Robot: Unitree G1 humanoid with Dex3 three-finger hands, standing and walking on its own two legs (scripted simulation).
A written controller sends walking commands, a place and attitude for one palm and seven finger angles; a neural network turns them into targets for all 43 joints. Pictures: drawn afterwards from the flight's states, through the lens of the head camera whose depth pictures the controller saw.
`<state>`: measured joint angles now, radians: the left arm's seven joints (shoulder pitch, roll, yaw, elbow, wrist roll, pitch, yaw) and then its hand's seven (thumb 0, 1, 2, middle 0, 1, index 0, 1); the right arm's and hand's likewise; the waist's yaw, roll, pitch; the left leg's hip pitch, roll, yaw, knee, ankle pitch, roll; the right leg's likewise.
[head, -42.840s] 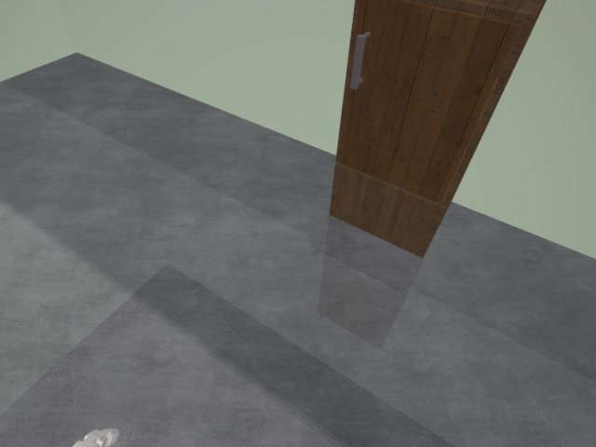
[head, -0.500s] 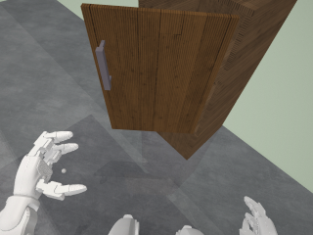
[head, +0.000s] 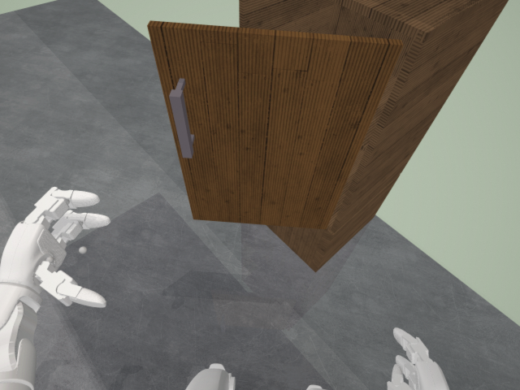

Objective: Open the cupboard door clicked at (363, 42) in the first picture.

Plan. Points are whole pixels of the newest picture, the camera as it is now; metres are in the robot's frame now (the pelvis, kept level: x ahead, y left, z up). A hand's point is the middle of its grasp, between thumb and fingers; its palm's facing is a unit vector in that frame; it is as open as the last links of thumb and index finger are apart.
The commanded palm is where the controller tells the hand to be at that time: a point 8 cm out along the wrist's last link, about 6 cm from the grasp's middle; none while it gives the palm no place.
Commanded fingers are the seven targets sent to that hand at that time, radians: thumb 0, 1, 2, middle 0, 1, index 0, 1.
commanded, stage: raise the hand with hooked fingers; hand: left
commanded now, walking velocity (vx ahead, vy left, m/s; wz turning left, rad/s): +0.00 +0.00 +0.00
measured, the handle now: (184, 120) +0.59 +0.19 +0.05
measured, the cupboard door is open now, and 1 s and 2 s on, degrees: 44 44 44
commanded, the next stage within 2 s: move the hooked fingers beside the handle in 0.50 s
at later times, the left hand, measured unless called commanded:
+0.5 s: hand (98, 249) +0.29 +0.25 +0.07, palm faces +0.02 -1.00 -0.04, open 14.0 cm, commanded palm +0.26 +0.30 +0.07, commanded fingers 0.00 -0.50 0.30 -0.30 -1.20 -0.30 -1.20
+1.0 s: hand (122, 211) +0.35 +0.24 +0.07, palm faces -0.01 -1.00 -0.03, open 14.0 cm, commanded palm +0.32 +0.29 +0.06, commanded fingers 0.00 -0.50 0.30 -0.30 -1.20 -0.30 -1.20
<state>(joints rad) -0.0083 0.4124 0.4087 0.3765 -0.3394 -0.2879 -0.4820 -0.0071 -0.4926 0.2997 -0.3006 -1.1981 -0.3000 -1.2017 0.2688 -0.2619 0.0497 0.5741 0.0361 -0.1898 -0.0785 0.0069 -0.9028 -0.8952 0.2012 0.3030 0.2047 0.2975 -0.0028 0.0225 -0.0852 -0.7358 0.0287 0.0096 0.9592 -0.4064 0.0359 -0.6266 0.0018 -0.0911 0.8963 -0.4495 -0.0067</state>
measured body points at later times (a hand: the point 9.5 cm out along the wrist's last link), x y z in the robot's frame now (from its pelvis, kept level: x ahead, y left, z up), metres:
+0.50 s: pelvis +0.00 -0.02 +0.00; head +0.05 -0.01 +0.45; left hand +0.28 +0.30 +0.07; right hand +0.14 -0.27 -0.08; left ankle +0.04 +0.09 -0.69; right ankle +0.00 -0.12 -0.69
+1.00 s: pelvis +0.00 -0.02 +0.00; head +0.06 -0.01 +0.44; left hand +0.34 +0.29 +0.07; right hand +0.12 -0.28 -0.10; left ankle +0.04 +0.09 -0.69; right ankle +0.00 -0.12 -0.69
